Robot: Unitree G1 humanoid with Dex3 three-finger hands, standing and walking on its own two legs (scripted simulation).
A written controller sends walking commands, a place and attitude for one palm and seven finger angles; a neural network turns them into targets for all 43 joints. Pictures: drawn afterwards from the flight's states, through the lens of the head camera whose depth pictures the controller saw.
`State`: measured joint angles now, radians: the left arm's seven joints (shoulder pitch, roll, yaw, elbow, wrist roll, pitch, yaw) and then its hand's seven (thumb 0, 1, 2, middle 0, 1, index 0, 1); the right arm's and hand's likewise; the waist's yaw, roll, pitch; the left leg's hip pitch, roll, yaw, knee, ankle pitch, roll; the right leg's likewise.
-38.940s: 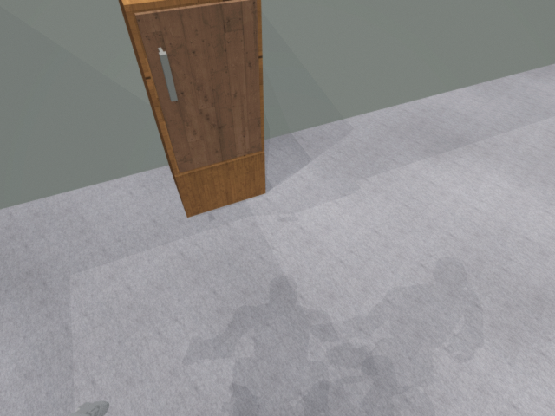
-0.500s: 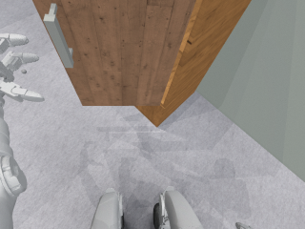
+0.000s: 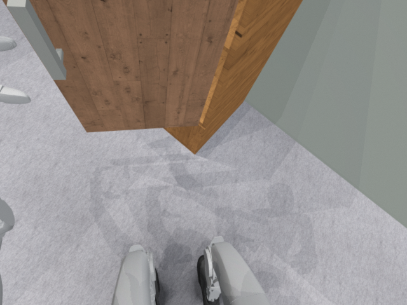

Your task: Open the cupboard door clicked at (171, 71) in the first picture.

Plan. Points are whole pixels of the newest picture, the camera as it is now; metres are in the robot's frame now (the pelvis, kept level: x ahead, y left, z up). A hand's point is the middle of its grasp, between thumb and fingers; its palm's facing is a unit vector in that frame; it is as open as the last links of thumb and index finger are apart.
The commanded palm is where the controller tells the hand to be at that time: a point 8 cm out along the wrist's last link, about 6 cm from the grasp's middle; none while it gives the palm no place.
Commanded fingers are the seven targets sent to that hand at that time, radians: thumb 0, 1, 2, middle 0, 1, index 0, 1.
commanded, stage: move the hooked fingers beside the handle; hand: left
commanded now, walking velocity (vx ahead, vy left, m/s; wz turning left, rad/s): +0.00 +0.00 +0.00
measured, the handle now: (43, 34) +0.57 +0.22 +0.08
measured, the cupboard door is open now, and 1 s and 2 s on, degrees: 48 48 48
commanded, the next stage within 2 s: slide the fingers in behind the handle in 0.60 s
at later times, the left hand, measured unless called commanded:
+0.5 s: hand out of the picture +0.52 +0.29 +0.07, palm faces +0.05 -1.00 -0.01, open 13.9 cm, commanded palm +0.50 +0.32 +0.07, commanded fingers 0.00 -0.50 0.30 -0.30 -1.20 -0.30 -1.20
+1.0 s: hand (3, 67) +0.51 +0.28 +0.07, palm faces +0.04 -1.00 +0.00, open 14.0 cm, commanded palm +0.50 +0.30 +0.07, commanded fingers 0.00 -0.50 0.30 -0.30 -1.20 -0.30 -1.20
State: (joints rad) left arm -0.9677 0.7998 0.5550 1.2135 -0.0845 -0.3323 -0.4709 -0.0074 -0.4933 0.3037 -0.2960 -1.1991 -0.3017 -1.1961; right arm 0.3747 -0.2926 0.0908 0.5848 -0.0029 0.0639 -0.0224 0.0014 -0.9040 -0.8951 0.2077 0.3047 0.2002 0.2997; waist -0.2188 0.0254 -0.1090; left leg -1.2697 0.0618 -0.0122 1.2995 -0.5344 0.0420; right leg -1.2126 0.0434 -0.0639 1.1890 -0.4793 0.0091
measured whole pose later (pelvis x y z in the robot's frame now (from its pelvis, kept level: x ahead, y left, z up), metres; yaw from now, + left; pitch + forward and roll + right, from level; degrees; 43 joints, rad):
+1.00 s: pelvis +0.00 +0.00 +0.00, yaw +1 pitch +27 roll -6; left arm -0.92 0.71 0.50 1.16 -0.11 -0.36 -0.44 -0.01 -0.50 0.30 -0.30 -1.20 -0.30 -1.20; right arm 0.35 -0.28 0.08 0.60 0.00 0.07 -0.01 0.00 -0.90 -0.90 0.21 0.30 0.20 0.30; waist -0.20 0.02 -0.12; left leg -1.23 0.06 -0.03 1.28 -0.54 0.04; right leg -1.17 0.04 -0.08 1.17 -0.48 0.00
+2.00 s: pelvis +0.01 -0.01 +0.01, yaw +1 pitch +26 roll -4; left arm -0.90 0.55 0.44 1.16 -0.10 -0.42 -0.28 -0.01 -0.49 0.30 -0.30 -1.20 -0.30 -1.20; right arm 0.35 -0.27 0.06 0.61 -0.01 0.07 0.01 0.00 -0.91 -0.90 0.21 0.30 0.20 0.30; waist -0.19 0.03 -0.13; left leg -1.18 0.05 -0.01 1.25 -0.53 0.02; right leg -1.14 0.04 -0.06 1.18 -0.50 -0.01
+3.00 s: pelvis +0.01 -0.01 +0.01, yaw +2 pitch +26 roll -4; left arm -0.90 0.52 0.39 1.16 -0.10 -0.44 -0.25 0.01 0.68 0.81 -0.38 -1.32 -0.39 -1.32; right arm 0.36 -0.27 0.05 0.62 -0.02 0.07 0.01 0.00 -0.91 -0.90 0.21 0.30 0.20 0.30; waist -0.18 0.03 -0.13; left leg -1.17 0.04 -0.01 1.24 -0.53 0.02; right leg -1.12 0.03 -0.06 1.17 -0.50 -0.01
